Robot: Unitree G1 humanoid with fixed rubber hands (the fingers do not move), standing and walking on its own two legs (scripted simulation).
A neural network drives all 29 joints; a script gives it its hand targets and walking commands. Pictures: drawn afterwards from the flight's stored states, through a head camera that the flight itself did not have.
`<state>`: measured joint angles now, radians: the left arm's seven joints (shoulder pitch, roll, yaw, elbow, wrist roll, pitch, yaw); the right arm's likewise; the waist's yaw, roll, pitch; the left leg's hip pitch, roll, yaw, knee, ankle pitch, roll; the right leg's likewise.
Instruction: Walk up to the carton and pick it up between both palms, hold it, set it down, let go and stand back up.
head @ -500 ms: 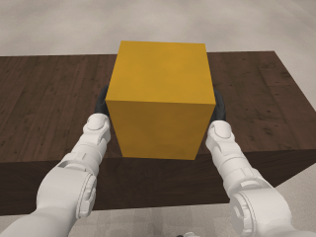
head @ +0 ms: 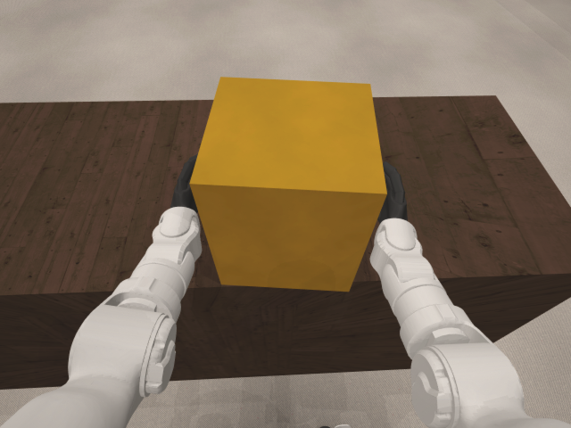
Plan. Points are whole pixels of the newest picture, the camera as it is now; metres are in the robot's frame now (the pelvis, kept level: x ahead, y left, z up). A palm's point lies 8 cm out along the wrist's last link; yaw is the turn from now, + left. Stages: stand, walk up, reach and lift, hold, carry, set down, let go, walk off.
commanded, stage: reach and lift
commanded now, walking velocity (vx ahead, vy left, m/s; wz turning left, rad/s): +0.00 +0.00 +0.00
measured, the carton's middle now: (289, 192) +0.45 -0.03 +0.06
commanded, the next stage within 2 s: none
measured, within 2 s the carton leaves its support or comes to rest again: leaves its support in 0.92 s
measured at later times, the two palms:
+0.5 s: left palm (182, 214) +0.43 +0.13 +0.06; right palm (390, 229) +0.37 -0.17 +0.05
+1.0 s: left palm (173, 212) +0.43 +0.14 +0.06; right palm (381, 225) +0.38 -0.15 +0.06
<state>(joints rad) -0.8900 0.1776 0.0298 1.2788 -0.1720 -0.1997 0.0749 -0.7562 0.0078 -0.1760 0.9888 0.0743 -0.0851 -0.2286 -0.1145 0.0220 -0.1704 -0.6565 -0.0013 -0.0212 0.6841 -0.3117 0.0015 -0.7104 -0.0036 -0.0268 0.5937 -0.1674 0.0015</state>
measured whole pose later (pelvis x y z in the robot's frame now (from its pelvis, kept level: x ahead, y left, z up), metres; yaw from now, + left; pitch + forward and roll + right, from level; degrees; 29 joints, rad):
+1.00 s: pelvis +0.05 +0.03 +0.02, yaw +2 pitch +10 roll -3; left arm -0.55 0.02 0.09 0.93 0.00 -0.21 0.10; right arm -0.38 0.04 -0.19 0.65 -0.03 -0.11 -0.16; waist -0.13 0.07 -0.12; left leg -0.36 -0.03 -0.05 0.49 -0.30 0.04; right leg -0.36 -0.02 -0.04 0.31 -0.13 0.05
